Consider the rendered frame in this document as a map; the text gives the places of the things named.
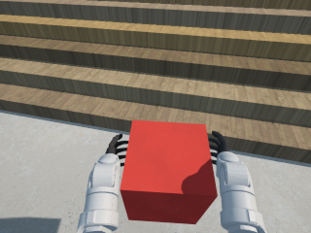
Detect left robot forearm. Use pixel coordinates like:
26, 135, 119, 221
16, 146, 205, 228
76, 153, 121, 233

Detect robot right hand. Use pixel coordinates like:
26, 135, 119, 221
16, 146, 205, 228
208, 131, 230, 165

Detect right robot forearm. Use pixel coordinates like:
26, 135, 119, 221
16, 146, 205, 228
216, 151, 267, 233

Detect carton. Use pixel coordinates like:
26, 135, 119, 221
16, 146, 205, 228
120, 119, 218, 224

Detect robot left hand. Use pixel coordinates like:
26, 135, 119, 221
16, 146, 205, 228
105, 134, 129, 167

